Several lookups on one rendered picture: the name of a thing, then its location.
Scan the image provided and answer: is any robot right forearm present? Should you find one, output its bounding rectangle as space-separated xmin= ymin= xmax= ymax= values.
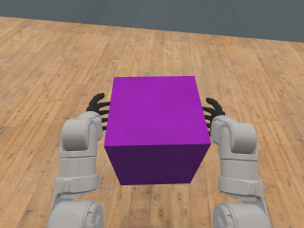
xmin=210 ymin=115 xmax=272 ymax=228

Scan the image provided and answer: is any robot left upper arm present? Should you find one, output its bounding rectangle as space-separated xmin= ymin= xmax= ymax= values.
xmin=47 ymin=199 xmax=105 ymax=228

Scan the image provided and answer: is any right robot hand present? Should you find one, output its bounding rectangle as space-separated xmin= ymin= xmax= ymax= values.
xmin=202 ymin=97 xmax=225 ymax=137

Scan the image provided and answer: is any robot right upper arm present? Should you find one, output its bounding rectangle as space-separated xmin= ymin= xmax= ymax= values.
xmin=212 ymin=202 xmax=271 ymax=228

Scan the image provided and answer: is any robot left forearm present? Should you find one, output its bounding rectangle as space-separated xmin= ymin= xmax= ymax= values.
xmin=47 ymin=111 xmax=104 ymax=228

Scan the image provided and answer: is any left robot hand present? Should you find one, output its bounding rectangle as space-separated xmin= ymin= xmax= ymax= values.
xmin=86 ymin=93 xmax=110 ymax=131

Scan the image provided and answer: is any carton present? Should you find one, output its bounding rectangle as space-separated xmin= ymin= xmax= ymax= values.
xmin=104 ymin=76 xmax=211 ymax=185

